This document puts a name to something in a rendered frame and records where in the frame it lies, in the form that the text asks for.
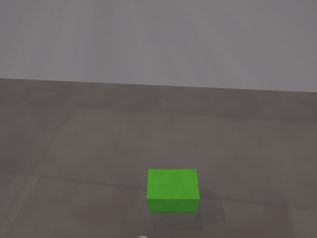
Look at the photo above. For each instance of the carton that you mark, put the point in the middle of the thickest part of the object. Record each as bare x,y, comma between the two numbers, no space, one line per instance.
173,191

